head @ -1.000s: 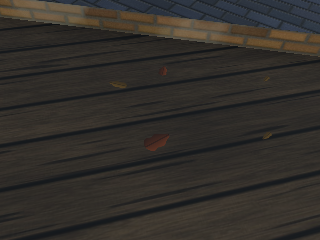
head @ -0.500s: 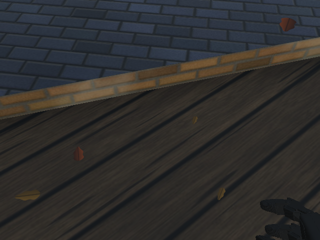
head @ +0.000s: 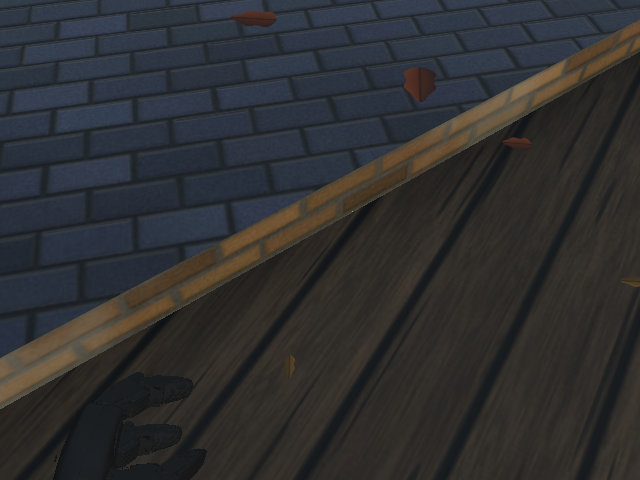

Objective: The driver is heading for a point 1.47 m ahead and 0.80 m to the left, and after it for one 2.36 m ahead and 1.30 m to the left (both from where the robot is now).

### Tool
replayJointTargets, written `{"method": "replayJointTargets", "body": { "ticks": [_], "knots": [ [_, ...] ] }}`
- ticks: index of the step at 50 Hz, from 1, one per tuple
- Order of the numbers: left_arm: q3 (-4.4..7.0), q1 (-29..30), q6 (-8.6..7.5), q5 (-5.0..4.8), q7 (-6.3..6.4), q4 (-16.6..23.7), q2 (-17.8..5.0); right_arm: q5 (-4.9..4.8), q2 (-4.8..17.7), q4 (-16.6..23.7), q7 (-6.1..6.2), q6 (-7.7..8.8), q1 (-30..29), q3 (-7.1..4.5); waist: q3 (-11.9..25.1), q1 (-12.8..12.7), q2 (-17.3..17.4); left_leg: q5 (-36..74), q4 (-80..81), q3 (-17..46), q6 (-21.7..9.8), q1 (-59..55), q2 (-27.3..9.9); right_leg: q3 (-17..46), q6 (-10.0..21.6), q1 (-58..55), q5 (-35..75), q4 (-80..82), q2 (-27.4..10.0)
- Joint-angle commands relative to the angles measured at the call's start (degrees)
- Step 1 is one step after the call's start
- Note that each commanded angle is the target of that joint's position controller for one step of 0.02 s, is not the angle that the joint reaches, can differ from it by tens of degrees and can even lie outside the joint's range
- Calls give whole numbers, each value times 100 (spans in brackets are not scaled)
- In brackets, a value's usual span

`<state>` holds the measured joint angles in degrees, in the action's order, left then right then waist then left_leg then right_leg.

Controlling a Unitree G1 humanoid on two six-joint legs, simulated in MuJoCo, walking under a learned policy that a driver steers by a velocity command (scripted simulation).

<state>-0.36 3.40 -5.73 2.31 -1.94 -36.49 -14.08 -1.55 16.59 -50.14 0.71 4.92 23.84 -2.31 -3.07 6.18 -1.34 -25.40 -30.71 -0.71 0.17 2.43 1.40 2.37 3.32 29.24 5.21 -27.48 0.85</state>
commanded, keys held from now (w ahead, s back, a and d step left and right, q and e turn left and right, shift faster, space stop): q+shift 0.80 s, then shift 0.16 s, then e+shift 0.04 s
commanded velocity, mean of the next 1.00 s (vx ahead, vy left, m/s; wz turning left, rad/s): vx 0.05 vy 0.00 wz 0.76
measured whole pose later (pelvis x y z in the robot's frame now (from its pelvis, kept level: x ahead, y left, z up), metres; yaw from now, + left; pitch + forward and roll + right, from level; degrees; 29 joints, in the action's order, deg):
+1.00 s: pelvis +0.12 +0.04 +0.02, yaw +48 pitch +2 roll +0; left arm 4.5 -7.9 0.0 0.4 1.4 -42.7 -15.7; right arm -0.4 21.0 -32.5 1.2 -2.8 9.0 -5.5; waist -2.4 -1.5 2.9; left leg -26.2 -65.2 8.8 3.6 30.0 5.5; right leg 2.4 0.9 16.2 -11.4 -25.7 0.8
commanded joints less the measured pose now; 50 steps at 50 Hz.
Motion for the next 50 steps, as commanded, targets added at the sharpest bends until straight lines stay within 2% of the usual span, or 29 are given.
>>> {"method": "replayJointTargets", "body": {
  "ticks": [1,2,3,4,5,6,9,12,16,18,19,20,21,22,23,24,25,27,31,39,40,41,42,43,44,45,46,47,50],
  "knots": [
    [407,-1967,170,154,181,77,-1235,5,374,608,-27,-6,598,31,3364,-1037,-1453,-1734,-4343,729,260,3020,245,2560,1924,-5268,6066,-625,-3000],
    [375,-1696,288,-46,175,171,-961,-49,956,552,-39,-120,458,-154,3161,-1043,-692,-1552,-4675,909,316,3201,-117,2129,1764,-4635,4831,-416,-2676],
    [361,-1368,357,-180,206,180,-825,-82,975,700,-1,-244,16,-221,2428,-906,-435,-1188,-4615,656,388,3588,-316,1665,1541,-3984,3344,-153,-2373],
    [334,-1093,390,-230,234,104,-687,-64,835,738,70,-391,-165,-229,1775,-748,-247,-870,-4429,488,490,3682,-496,1352,1384,-3144,2116,240,-2110],
    [328,-782,413,-188,251,92,-623,-43,783,769,147,-566,-164,-263,1328,-534,-398,-639,-4314,435,559,3399,-637,1100,1249,-2223,1036,646,-1955],
    [369,-527,426,-93,254,79,-712,-26,645,802,186,-717,-44,-259,1036,-351,-646,-404,-4330,287,619,2975,-634,780,1202,-1369,357,1019,-1844],
    [442,-183,363,-48,325,45,-738,49,462,1029,222,-850,-155,-282,872,-214,-644,260,-3669,138,560,2654,-743,83,1139,-788,-256,1339,-1807],
    [535,-123,360,-104,435,-32,-896,73,417,1248,99,-811,-573,-264,1060,-302,-513,1034,-2592,78,360,2266,-883,-394,1017,-987,-312,1261,-1888],
    [649,-311,452,-250,418,-206,-1086,59,611,1457,-92,-855,-889,-346,1040,-395,-600,1018,-1588,-247,87,1907,-743,-685,772,-1500,-604,983,-2106],
    [674,-338,496,-364,377,-287,-1063,79,625,1429,-124,-878,-748,-415,993,-274,-450,1244,-691,-468,-165,1450,-523,-907,423,-1587,-1006,464,-2032],
    [655,-534,526,-406,351,-393,-895,134,753,1372,-87,-877,-599,-492,848,-270,-115,1489,-204,-329,-375,1171,-384,-1096,116,-1399,-1624,-141,-1761],
    [636,-862,593,-307,323,-481,-710,168,1263,1406,6,-842,-447,-643,471,-364,1163,3122,691,930,-775,867,-1047,-1590,-386,-589,-2702,-1545,-1146],
    [602,-611,611,-100,349,-93,-644,251,1949,1663,51,-750,-570,-738,296,-567,2500,3792,1093,3239,-1810,365,-2111,-1204,-862,1270,-4334,-3179,-172],
    [639,-20,581,-68,389,45,-798,374,1801,1686,-15,-589,-413,-724,818,-143,1703,3108,1346,3443,-2077,428,-2191,-91,-720,1490,-4291,-4039,-37],
    [664,9,564,-208,410,60,-830,344,1694,1692,-33,-468,-608,-691,783,-312,1316,2581,1389,3059,-1789,432,-1934,183,-541,1570,-3740,-4110,-88],
    [693,-181,549,-221,455,-72,-846,202,1518,1757,11,-449,-981,-663,733,-541,959,2327,1280,2671,-1434,505,-1650,292,-470,1548,-3180,-3946,-194],
    [728,-291,538,-166,494,-145,-953,88,1283,1848,70,-496,-1278,-591,762,-645,907,2416,1172,2438,-1245,618,-1546,323,-478,1444,-2854,-3766,-223],
    [730,-382,489,-138,450,-184,-872,96,1071,1993,180,-586,-1422,-514,1043,-731,887,2890,1008,2168,-1142,820,-1263,286,-544,937,-2455,-3662,-32],
    [599,-219,429,-232,371,-176,-565,71,1161,2086,283,-662,-1263,-579,1151,-596,817,2863,832,2397,-1107,512,-1046,424,-705,721,-2219,-2271,260],
    [693,-579,332,-316,201,-283,-859,16,1207,2349,164,-773,-1563,-635,1037,-598,1255,2522,628,3384,-1008,891,-729,575,-592,-649,-2228,-324,395],
    [730,-788,317,-308,187,-347,-906,-18,1188,2385,152,-784,-1696,-626,1029,-729,1214,2379,486,3357,-892,1070,-569,495,-534,-1117,-1806,299,331],
    [786,-1036,320,-275,191,-436,-1037,-18,1035,2412,146,-793,-1718,-567,1130,-775,1030,1843,155,3114,-695,1359,-348,558,-411,-1762,-1246,757,-65],
    [839,-988,374,-194,216,-371,-1336,59,623,2351,123,-809,-1266,-445,1359,-474,-80,-62,-963,2350,-435,1958,240,1567,47,-2481,-883,865,-1228],
    [851,-909,420,27,224,-355,-1519,54,788,2513,107,-739,-1306,-476,920,-333,-1570,-1189,-2187,1380,-96,3079,879,3003,992,-2267,-147,1195,-2048],
    [789,-663,394,1,241,-180,-1234,163,1281,2361,81,-665,-1121,-606,823,-300,-1181,-985,-3318,1330,137,3244,429,3052,1342,-2091,-76,1122,-2339],
    [707,-466,411,-86,288,-90,-955,134,1422,2177,60,-666,-1111,-656,734,-314,-737,-587,-3710,1235,233,3151,323,2352,1179,-1918,-173,978,-2001],
    [665,-410,447,-160,321,-63,-857,132,1274,2055,72,-702,-1133,-623,642,-345,-438,-317,-3915,1139,322,3139,291,1860,948,-1893,-391,892,-1615],
    [645,-477,474,-228,350,-92,-875,145,1085,2058,73,-722,-1187,-551,569,-441,-362,-117,-4111,1085,383,3261,304,1673,916,-1947,-318,874,-1495],
    [574,-903,538,-194,361,-263,-859,132,506,2160,60,-663,-1532,-292,678,-651,-502,-98,-3210,862,453,2958,265,1230,928,-2163,215,804,-1167]
  ]
}}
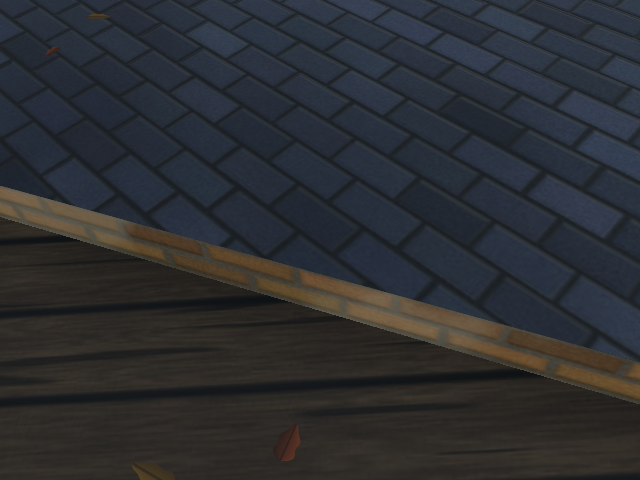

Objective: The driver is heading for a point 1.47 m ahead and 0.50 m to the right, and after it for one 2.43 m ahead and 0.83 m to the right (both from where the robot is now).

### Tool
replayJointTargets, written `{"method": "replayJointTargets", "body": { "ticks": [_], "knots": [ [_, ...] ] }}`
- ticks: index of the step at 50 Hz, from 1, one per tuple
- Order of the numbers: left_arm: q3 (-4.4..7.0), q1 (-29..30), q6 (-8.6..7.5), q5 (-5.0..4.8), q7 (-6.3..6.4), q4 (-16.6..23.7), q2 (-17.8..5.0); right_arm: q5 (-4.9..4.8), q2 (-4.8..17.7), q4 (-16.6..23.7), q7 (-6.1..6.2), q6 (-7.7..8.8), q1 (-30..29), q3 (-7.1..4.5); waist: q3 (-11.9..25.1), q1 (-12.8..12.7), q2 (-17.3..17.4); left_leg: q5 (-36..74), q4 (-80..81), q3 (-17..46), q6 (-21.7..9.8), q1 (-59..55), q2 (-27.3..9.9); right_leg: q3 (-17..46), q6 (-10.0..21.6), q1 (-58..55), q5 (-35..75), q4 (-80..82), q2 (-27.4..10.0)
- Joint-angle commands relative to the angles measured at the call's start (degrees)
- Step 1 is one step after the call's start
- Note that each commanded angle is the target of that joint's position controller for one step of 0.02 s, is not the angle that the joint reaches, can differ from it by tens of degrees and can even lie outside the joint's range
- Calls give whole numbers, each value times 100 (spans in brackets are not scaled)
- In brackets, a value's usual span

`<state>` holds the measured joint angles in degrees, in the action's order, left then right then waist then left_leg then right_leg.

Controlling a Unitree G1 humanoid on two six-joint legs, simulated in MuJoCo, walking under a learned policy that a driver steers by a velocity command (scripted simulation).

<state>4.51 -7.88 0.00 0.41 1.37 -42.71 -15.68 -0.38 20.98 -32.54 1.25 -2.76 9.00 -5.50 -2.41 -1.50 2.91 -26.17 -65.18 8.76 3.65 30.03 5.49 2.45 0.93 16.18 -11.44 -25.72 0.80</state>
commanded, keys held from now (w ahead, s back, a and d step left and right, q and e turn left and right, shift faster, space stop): e+shift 0.70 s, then shift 0.14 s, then q+shift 0.16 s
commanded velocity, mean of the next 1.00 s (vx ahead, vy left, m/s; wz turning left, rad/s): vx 0.00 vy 0.00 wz -0.52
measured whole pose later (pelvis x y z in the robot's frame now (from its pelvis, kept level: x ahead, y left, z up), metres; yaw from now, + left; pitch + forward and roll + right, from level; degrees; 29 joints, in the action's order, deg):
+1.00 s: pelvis +0.02 -0.04 -0.01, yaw -35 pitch +1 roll +0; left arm 1.2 -5.1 1.3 1.4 0.4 -35.8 -14.4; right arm -0.2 16.7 -40.5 0.3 -0.3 11.8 -3.7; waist -0.9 1.7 1.3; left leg -12.8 -35.2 1.7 3.1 19.5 -1.8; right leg 6.4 3.2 15.9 -16.4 -31.9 6.0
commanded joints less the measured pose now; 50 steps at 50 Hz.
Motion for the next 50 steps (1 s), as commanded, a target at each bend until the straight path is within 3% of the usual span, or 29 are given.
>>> {"method": "replayJointTargets", "body": {
  "ticks": [1,2,3,5,7,8,9,10,11,12,14,16,20,23,26,27,28,29,30,31,32,33,36,39,43,46,47,49,50],
  "knots": [
    [28,270,-29,-2,-1,331,-576,77,-135,390,3,128,-52,121,739,163,-1045,-79,1022,-201,129,-196,-316,1092,1102,-858,1834,582,-1046],
    [1,351,-7,-25,-47,326,-541,136,-323,362,-11,150,-59,204,781,182,-1254,-190,1872,-456,153,-744,-449,974,1015,-702,1710,598,-892],
    [74,229,35,-74,-85,313,-748,122,-277,359,-14,171,-171,185,653,63,-1518,-251,2442,-683,195,-977,-368,1088,1028,-646,1679,588,-837],
    [228,-33,100,-165,-103,315,-1227,11,75,239,17,198,-89,37,581,-2,-1589,418,3384,-796,171,-1258,-139,1509,1072,-751,1857,409,-949],
    [257,-25,90,-300,-81,376,-1267,-23,191,92,50,234,240,-31,647,193,-1448,1339,4580,-676,-104,-1995,-136,1834,885,-530,1863,270,-895],
    [223,-48,60,-310,-60,401,-1112,-15,376,63,87,237,444,-87,818,244,-1229,1709,4603,-445,-291,-2695,-551,1808,602,-10,1291,100,-776],
    [129,-56,5,-227,-83,485,-735,92,663,67,162,187,725,-157,1063,275,-298,2951,4396,297,-699,-3453,-1627,1293,230,844,8,-883,-389],
    [101,6,-51,-276,-78,670,-573,266,983,-82,105,132,564,-267,804,188,1495,3585,4537,1185,-1516,-2999,-2623,127,-121,1839,-1818,-1615,249],
    [243,-36,-46,-215,-57,545,-1018,353,537,128,87,195,335,-160,782,323,1002,4101,4620,1237,-1887,-2873,-2878,187,-374,1929,-2443,-3043,-49],
    [333,-149,16,-255,-64,463,-1115,335,222,178,109,244,41,-58,688,182,707,4228,4595,817,-1768,-2716,-2675,205,-443,2011,-2249,-3763,-108],
    [330,-445,235,-219,-18,340,-910,143,64,216,138,328,-480,-19,449,-31,575,4105,4531,14,-1443,-2596,-2231,155,-644,2190,-1574,-4219,-286],
    [251,-222,309,-217,-58,532,-679,131,90,125,176,326,-380,-40,311,83,605,4028,4610,-439,-1444,-2512,-2070,-94,-770,2247,-1123,-4012,-388],
    [118,222,294,-203,-258,969,-469,128,349,-2,188,248,-150,-161,479,350,633,3803,4514,-820,-1507,-2763,-2262,-389,-697,1836,-926,-2720,-550],
    [174,118,352,-194,-357,1104,-652,10,597,-55,73,282,-216,-266,557,284,684,3912,4320,-1064,-1404,-2588,-2440,-701,-458,1164,-897,-1987,-448],
    [301,-305,456,-209,-356,1073,-783,-168,544,-147,-32,362,-321,-290,620,-20,570,3648,3507,-1494,-960,-2308,-2395,-932,-99,179,-256,-776,-184],
    [435,-762,444,-180,-263,951,-1033,-152,348,-287,-78,393,-22,-252,823,-185,55,3347,2565,-1839,-608,-1793,-2052,-690,170,-806,457,-225,-28],
    [655,-1182,393,-187,-134,1006,-1813,64,88,-89,-85,415,-79,-168,861,-289,-1478,746,714,-2118,-40,-26,-1355,1251,799,-2085,3143,144,-1151],
    [649,-952,219,63,-167,1210,-2227,216,-141,316,-33,450,-465,-49,1466,-164,-2331,-1572,-696,-1069,198,1296,-479,3450,2188,-2315,3554,327,-2343],
    [545,-918,67,53,-237,1219,-1803,145,218,260,-5,444,-779,-122,1601,-471,-1356,-1367,-1027,-393,99,1390,-654,3038,2172,-2174,2659,573,-2263],
    [460,-757,-15,-12,-203,1147,-1606,45,254,272,19,455,-914,-128,1168,-297,-1169,-846,-870,-306,-71,1382,-707,2566,1823,-1806,1984,619,-1917],
    [418,-441,-6,-129,-145,1151,-1448,82,294,152,78,450,-783,-159,885,-81,-755,-322,-466,-268,-115,1348,-824,2212,1472,-1493,1453,630,-1573],
    [352,-89,50,-209,-80,1226,-1308,137,403,117,125,424,-704,-201,729,84,-810,77,-109,-268,-110,1172,-843,1982,1277,-1145,1350,637,-1391],
    [297,167,126,-98,45,1351,-1276,138,244,-126,61,391,-302,-161,922,266,-852,741,137,-403,32,564,-552,1650,1190,-694,1759,563,-1088],
    [241,29,137,-96,90,1277,-1203,98,82,-227,54,333,-277,-67,967,145,-880,967,804,-451,182,363,-529,1575,1153,-664,1705,440,-1005],
    [143,112,168,-3,56,1240,-1093,54,97,-247,17,300,-311,-16,851,36,-1106,974,1470,-484,190,14,-657,1719,1139,-491,1014,386,-1032],
    [-108,208,113,115,-38,1102,-566,36,-33,-317,-58,326,-186,82,846,-9,-1131,942,2191,-572,91,-845,-906,1568,1128,-225,1004,346,-1086],
    [-148,194,84,142,-81,1021,-523,15,-59,-316,-86,340,-180,106,767,-18,-1165,952,2472,-657,39,-1147,-881,1502,1116,-128,945,361,-1091],
    [-122,233,46,115,-112,918,-691,-16,68,-271,-118,369,-137,86,501,126,-1088,1451,3452,-855,-136,-1545,-709,1314,967,-62,764,205,-950],
    [-67,27,31,83,-96,840,-836,17,283,-184,-116,385,-229,51,386,82,-919,2032,3768,-719,-243,-1522,-723,1256,791,-200,581,94,-804]
  ]
}}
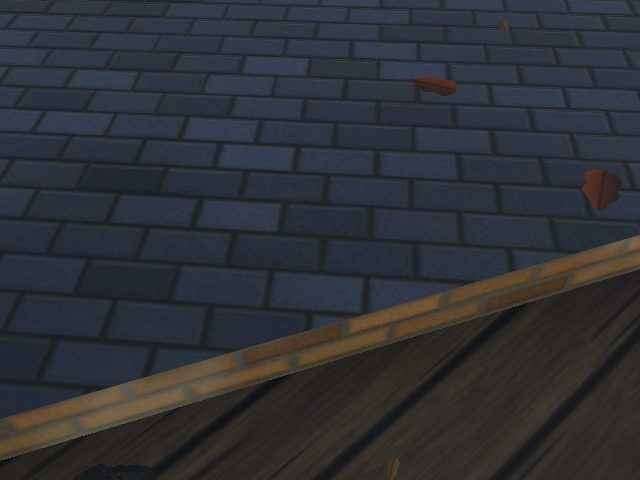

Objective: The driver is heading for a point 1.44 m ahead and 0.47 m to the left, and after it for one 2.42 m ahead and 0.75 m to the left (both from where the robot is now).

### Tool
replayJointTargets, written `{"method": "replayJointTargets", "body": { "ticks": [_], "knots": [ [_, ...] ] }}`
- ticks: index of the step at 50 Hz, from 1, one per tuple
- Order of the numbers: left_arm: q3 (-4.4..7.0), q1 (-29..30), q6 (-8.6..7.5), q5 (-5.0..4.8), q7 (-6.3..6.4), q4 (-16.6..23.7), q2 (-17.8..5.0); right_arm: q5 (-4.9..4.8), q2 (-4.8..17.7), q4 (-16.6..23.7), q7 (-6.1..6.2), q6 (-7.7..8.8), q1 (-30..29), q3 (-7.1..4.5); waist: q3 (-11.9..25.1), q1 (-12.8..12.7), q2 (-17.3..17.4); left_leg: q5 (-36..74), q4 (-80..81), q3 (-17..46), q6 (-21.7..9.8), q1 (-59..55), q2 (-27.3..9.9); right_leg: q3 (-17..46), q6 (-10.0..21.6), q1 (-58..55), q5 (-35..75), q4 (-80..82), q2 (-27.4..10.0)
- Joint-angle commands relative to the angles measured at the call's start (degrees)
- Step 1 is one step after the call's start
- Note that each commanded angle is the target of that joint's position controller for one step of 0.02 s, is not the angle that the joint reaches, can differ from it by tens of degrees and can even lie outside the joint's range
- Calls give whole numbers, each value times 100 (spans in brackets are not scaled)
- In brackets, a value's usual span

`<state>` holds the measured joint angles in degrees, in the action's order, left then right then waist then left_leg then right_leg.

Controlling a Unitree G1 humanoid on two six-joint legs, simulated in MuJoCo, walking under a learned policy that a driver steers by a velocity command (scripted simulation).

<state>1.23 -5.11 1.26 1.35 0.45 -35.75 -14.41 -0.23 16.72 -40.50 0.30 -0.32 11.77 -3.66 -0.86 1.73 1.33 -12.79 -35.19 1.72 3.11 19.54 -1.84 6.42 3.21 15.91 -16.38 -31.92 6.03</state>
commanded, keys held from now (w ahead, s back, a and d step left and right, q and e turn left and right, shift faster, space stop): q+shift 0.44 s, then w+q+shift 0.18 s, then w+shift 0.14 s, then w+e+shift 0.24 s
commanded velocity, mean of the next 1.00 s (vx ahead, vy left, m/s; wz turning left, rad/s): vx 0.35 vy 0.00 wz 0.53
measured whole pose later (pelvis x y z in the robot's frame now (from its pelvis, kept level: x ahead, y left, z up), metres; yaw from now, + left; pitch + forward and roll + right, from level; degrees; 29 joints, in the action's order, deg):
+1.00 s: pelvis +0.15 +0.17 -0.01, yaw +34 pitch +2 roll -1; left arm 2.0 -31.2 -2.9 -0.1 -1.4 -54.4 -12.9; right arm 4.1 14.8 -37.5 -1.9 3.0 2.2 -1.4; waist -2.1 -5.8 0.9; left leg -14.5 -38.2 -4.5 -1.3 26.0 -2.3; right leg -0.5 3.9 8.1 -23.7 -57.0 -5.6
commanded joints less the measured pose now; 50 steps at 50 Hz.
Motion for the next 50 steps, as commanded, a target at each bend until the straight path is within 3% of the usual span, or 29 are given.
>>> {"method": "replayJointTargets", "body": {
  "ticks": [1,2,3,5,7,9,12,14,15,16,17,19,22,23,25,27,28,30,33,34,36,38,43,45,46,47,48,49,50],
  "knots": [
    [311,-379,-115,13,41,150,-1065,24,1040,735,-5,153,-568,-188,210,-382,-353,1951,745,506,-355,-418,-288,660,342,-249,730,330,-1072],
    [334,-613,-142,69,69,196,-1039,-19,1383,745,-2,162,-579,-280,271,-667,412,2562,690,1036,-701,-423,-558,142,93,-123,401,-44,-561],
    [336,-362,-141,82,122,253,-985,-92,1354,696,-15,156,-408,-330,313,-485,871,2162,1025,1638,-1101,-260,-820,-390,-184,-103,225,-515,-249],
    [354,127,-111,-40,174,419,-797,-35,1142,643,25,145,-42,-300,346,-204,1302,2159,1356,2677,-1611,-700,-1213,-436,-350,559,-731,-1148,28],
    [369,289,-99,-91,124,538,-687,-7,1182,611,70,188,300,-352,524,29,1232,2585,1411,3149,-1855,-1447,-1448,-45,-395,1420,-2132,-2191,30],
    [360,194,-139,-141,66,492,-569,-123,1226,640,167,122,44,-426,669,-137,766,2531,1233,2780,-1523,-1634,-1143,103,-478,1517,-1738,-1829,-169],
    [339,33,-230,-217,-61,341,-412,-189,1164,813,260,-208,-339,-478,843,-174,853,2171,1173,2506,-1183,-1215,-652,-185,-609,611,-794,-454,-3],
    [425,-567,-244,-227,-108,95,-498,-241,1108,951,250,-288,-611,-474,951,-454,880,1468,1008,2438,-958,-643,-391,-383,-553,-443,233,873,40],
    [524,-802,-211,-219,-74,-2,-739,-243,907,974,243,-281,-520,-419,958,-452,609,319,713,2256,-679,86,-114,-109,-392,-1253,625,1275,-423],
    [642,-753,-135,-85,-2,97,-1321,-142,429,961,195,-265,-98,-302,896,-171,-1046,-1755,-804,1288,-275,1389,709,1655,306,-1897,601,1606,-1996],
    [623,-450,-161,202,-38,234,-1384,-73,801,1021,189,-152,57,-403,575,-61,-1513,-2323,-1921,1086,-92,1935,575,2682,955,-1114,938,1794,-2958],
    [482,176,-254,115,49,400,-883,-89,1272,768,155,-141,118,-555,106,132,-703,-1517,-2900,829,63,1842,75,1528,863,-661,937,1727,-2451],
    [423,165,-252,-12,237,375,-789,-100,945,680,122,-207,134,-472,60,-13,-729,-637,-3530,432,297,2055,-83,191,645,-893,2021,1542,-1839],
    [348,-668,-179,84,137,178,-786,405,797,520,-197,-360,200,-354,252,-188,-364,-711,-3346,57,146,1747,69,56,605,-1003,1488,1702,-1942],
    [449,-1123,-191,94,59,56,-1065,239,833,665,-482,-429,-280,-348,155,-504,-827,-499,-3138,-21,18,2182,-25,203,450,-1449,-670,2157,-2033],
    [491,-1294,-261,70,54,4,-1196,191,922,718,-618,-444,-588,-376,-33,-604,-897,-347,-2974,49,-14,2610,-70,355,332,-1827,-1600,2449,-2263],
    [549,-1202,-392,-165,171,83,-1283,-469,904,967,-322,-196,-756,-379,-117,-658,-1028,-182,-2914,269,18,3209,-362,544,486,-2266,-1747,2527,-2440],
    [521,-1433,-495,-152,246,-33,-1107,-317,815,949,-151,15,-838,-317,-161,-731,-757,-28,-2863,324,25,3628,-442,432,468,-2784,-1550,2552,-2666],
    [537,-1787,-594,-97,191,-230,-1079,-208,509,1023,-133,130,-868,-220,-321,-776,-628,126,-2716,301,-48,3638,-482,-21,490,-2683,-1202,2608,-2611],
    [421,-2185,-600,108,32,-496,-867,555,522,901,-406,-135,-1132,-211,-496,-848,-249,91,-2681,67,-159,3415,-152,-414,396,-2313,-1331,2676,-2490],
    [401,-2206,-666,131,-40,-616,-842,366,374,930,-603,-194,-1138,-177,-686,-769,-749,370,-2372,145,-320,3286,-150,-693,340,-1964,-1242,2758,-2424],
    [362,-2181,-715,156,-49,-741,-811,265,328,922,-677,-111,-1261,-120,-849,-673,-784,605,-1927,98,-459,3090,-153,-965,330,-1746,-1052,2903,-2472],
    [328,-2503,-623,-6,-9,-1350,-1037,362,284,1039,-657,92,-1851,34,-967,-539,-703,-58,-304,-726,-838,1701,-116,-1290,539,-1727,1491,2946,-2475],
    [355,-2403,-589,-52,-40,-1528,-1320,372,422,780,-493,164,-951,-37,-316,24,-810,-569,-57,-981,-1021,-15,451,-1478,586,-1564,4918,1533,-2406],
    [347,-2124,-588,-97,-67,-1519,-1382,371,566,328,-383,236,456,-139,409,798,-655,-92,358,-865,-1071,-1833,583,-1623,506,-886,5393,33,-2137],
    [270,-1925,-624,-100,-130,-1306,-1140,474,1097,-14,-211,279,1708,-311,1384,1340,-107,-1347,516,467,-1044,-3882,-545,-1566,417,701,3128,-2031,-1622],
    [124,-1940,-655,-167,-242,-878,-288,502,1884,9,-86,349,1844,-409,2025,938,1561,-3918,1620,3101,-879,-4568,-2221,-779,331,2335,-1462,-4037,-684],
    [258,-1579,-636,-211,-204,-910,-700,477,1656,54,-10,361,1481,-361,1641,911,678,-4059,2313,3669,-629,-3533,-2320,133,459,2624,-742,-4618,-652],
    [294,-1520,-611,-238,-216,-888,-656,397,1236,-71,-14,354,1032,-228,666,452,422,-3160,2249,2678,-513,-2686,-2111,47,467,2716,-48,-4494,-954]
  ]
}}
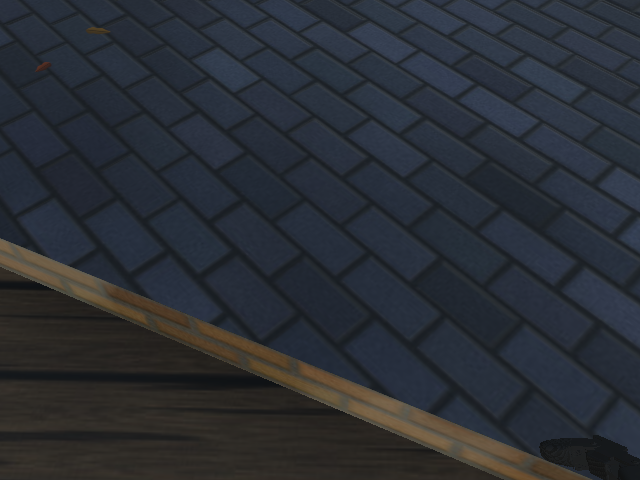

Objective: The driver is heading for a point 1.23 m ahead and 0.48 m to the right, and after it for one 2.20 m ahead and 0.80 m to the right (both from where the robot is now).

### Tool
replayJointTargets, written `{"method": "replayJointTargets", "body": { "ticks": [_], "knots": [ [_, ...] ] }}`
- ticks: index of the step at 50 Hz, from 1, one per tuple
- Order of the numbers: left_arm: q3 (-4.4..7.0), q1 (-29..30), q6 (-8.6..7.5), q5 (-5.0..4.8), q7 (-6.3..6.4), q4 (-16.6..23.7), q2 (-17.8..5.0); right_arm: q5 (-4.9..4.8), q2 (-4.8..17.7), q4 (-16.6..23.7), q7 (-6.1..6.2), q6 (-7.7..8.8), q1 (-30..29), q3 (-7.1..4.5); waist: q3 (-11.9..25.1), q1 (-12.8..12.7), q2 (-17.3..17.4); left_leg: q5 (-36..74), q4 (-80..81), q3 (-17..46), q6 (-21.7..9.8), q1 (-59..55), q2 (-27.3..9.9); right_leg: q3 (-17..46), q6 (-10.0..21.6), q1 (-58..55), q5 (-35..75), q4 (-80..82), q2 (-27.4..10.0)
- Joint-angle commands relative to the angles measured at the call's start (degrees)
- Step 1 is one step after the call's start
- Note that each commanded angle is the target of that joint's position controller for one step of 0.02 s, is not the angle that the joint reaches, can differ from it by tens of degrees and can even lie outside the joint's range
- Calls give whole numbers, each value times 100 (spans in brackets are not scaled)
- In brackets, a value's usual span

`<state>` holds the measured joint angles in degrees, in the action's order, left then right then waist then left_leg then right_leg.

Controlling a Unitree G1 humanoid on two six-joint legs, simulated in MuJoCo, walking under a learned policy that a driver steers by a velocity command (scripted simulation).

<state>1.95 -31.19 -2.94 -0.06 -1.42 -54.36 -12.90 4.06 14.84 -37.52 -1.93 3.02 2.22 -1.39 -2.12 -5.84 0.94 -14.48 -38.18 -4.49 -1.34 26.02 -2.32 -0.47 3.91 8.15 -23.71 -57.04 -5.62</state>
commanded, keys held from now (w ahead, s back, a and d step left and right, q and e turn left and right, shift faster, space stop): w+e+shift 0.78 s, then w+shift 0.22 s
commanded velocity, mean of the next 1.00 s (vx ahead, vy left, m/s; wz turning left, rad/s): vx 0.97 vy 0.00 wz -0.78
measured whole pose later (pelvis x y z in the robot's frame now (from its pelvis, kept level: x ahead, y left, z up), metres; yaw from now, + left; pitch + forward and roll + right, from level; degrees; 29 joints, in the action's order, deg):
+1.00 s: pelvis +0.82 -0.22 +0.16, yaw -47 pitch +4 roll +2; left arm 1.0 4.6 -2.9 1.1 -2.4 -28.9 -12.0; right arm 1.4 14.5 -57.0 -0.2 6.1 31.9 -3.4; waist 3.5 2.8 -1.6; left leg -24.6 -24.8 -9.6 0.6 3.3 -0.6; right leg 4.4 8.2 54.5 -6.0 -77.7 3.0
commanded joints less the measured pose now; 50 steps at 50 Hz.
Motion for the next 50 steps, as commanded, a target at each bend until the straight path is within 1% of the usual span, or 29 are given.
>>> {"method": "replayJointTargets", "body": {
  "ticks": [1,4,10,15,18,19,20,21,22,23,24,25,27,29,30,31,33,34,35,36,37,38,39,41,43,44,47,49,50],
  "knots": [
    [182,870,-160,-80,-57,768,-631,-90,1008,-392,155,62,1581,-355,366,837,364,-1759,2587,2447,-118,-2726,-1756,526,292,3267,1094,-1724,-47],
    [165,568,101,73,-153,459,-369,-240,407,-549,160,190,1258,-187,121,423,701,-143,2803,804,169,-2033,-1151,314,71,2849,1465,-1672,-250],
    [57,2049,234,22,-237,975,-238,-241,256,-956,128,430,1649,-134,-461,416,496,2853,3022,-775,296,-1969,-855,-282,82,3466,2597,-1134,-72],
    [-41,2328,354,70,-163,1307,-505,-176,733,-961,367,328,1472,-125,-142,-41,475,7244,2233,-1434,350,-2540,-933,-1212,585,2163,2005,171,544],
    [180,372,521,136,-5,925,-1070,-158,1153,-577,513,173,587,-236,822,-1170,690,9603,-87,-1179,94,-2624,-1509,-979,1126,329,1265,263,718],
    [367,-657,442,121,32,650,-1370,-304,1278,-351,399,105,62,-295,1109,-1629,402,8961,-1785,-938,-94,-1895,-1335,-699,1259,-981,1584,1353,807],
    [496,-1048,278,41,49,418,-1361,-443,1011,-345,222,11,-379,-281,620,-1909,-767,3626,-4916,-1095,-81,-747,-139,-343,1578,-1674,2931,3368,612],
    [562,-326,273,1,82,298,-1655,-201,138,28,98,122,-415,-14,-438,-844,-2019,-951,-7150,-503,24,1839,765,810,1631,-1632,5065,2279,483],
    [392,484,231,35,89,597,-1482,-36,-301,502,114,268,404,167,261,359,-1139,-540,-7192,606,35,2524,502,2500,1986,-1705,5221,2538,91],
    [369,495,248,94,122,714,-1278,-17,-173,628,97,367,581,232,485,450,-694,-504,-7198,845,50,2835,433,3743,2245,-1490,2570,3579,-441],
    [296,533,265,213,164,709,-1061,7,-112,721,62,413,409,287,-25,600,-381,-614,-7803,726,35,3752,361,4290,2177,-1149,628,4253,-627],
    [227,532,187,162,200,684,-957,164,-147,843,58,372,45,351,-245,638,27,-702,-8355,683,10,4299,249,4224,2036,-726,35,4341,-555],
    [119,530,-66,133,211,612,-935,192,-416,1257,72,141,-512,513,-750,882,400,-741,-8376,510,108,4809,-46,3470,1633,702,62,4479,-217],
    [68,377,-297,280,137,457,-919,47,-734,1814,246,-27,-1459,622,-882,673,-44,-1790,-9771,289,69,5516,-63,3343,1555,1275,268,4779,-125],
    [78,277,-338,213,134,319,-914,115,-875,2127,299,-30,-1927,723,-916,694,193,-1915,-8692,464,-71,5398,-287,3026,1254,1549,75,4837,99],
    [67,387,-291,98,217,397,-831,14,-584,2249,271,-7,-2007,726,-1013,633,332,-1847,-6813,128,-10,4164,-374,2662,1343,2304,787,5681,260],
    [90,786,-247,-79,328,608,-738,-173,-594,2211,322,14,-1492,702,-119,818,303,-778,-4477,-459,-42,208,-149,1815,1284,3322,4682,6051,525],
    [240,684,-279,-227,303,705,-1157,-223,-409,1883,395,-9,-555,573,1003,1076,162,-732,-4066,-496,-62,-1552,416,1645,1241,2869,7852,4990,540],
    [492,708,-364,-222,220,803,-1903,-188,-82,1654,449,-122,413,368,2114,1523,-173,-1189,-3740,-20,-83,-2101,530,1673,1137,1642,10511,3522,320],
    [744,995,-469,-124,162,920,-2326,-217,313,1484,451,-132,1464,104,2676,2054,-852,-1874,-2877,500,-231,-1852,438,2088,1010,364,11287,1884,11],
    [760,1662,-630,-86,59,1049,-1981,-187,901,1172,399,-15,2516,-175,3007,2590,-351,-2738,-1680,1450,-470,-2388,10,1906,802,313,10244,-167,337],
    [488,2441,-758,-3,-153,1512,-668,-124,1348,648,386,37,2853,-298,2603,2364,2139,-3000,384,3785,-701,-2767,-1062,1314,507,1978,2820,-2734,1629],
    [360,1799,-752,198,-224,1976,-96,-166,1205,633,408,-30,1745,-314,2394,1230,2487,-2476,1972,6545,-943,-2830,-1821,1495,432,3624,1732,-4512,1623],
    [134,1980,-517,340,-155,1988,299,-184,-206,74,273,86,1291,-56,580,741,416,-3717,1470,4961,-1012,-1748,-1655,927,626,4697,1784,-5390,930],
    [-190,2333,-252,345,-80,2297,1022,-125,-719,-942,199,260,2066,7,-144,474,-259,-1972,1365,3020,-502,-1115,-1207,832,729,5363,1168,-6134,790],
    [-228,2156,-101,168,-53,2332,930,-65,-683,-1161,148,321,2218,-10,-277,329,-117,-1398,1582,2425,-438,-1032,-1167,813,686,5552,782,-5861,850],
    [-163,2908,79,24,-14,2607,257,-184,-478,-1278,56,461,1655,-13,-761,84,-62,345,2573,416,72,67,-546,783,488,4469,1117,-2785,857],
    [-40,3153,88,141,-134,2681,-283,-331,157,-1333,172,582,1889,-128,-527,197,90,1563,3246,-136,-166,-158,-366,218,319,3368,2126,-948,891],
    [-74,3101,40,150,-226,2628,-256,-400,318,-1326,239,631,1916,-140,-360,124,70,2187,3517,-397,-217,-442,-329,-183,288,2740,2513,-42,855]
  ]
}}
Keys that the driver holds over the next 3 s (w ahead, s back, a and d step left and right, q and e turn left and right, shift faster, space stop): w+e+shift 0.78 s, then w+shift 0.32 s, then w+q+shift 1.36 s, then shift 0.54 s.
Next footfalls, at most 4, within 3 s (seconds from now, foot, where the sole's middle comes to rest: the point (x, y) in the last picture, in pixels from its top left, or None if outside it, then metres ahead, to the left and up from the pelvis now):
0.40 right None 0.41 -0.04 -0.76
0.74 left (410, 277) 0.83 -0.07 -0.60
1.16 right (594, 229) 1.01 -0.49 -0.60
1.58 left None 1.42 -0.72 -0.60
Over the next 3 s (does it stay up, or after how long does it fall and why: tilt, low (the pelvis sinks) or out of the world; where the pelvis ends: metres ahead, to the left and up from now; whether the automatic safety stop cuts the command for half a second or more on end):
stays up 2.33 -0.86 0.16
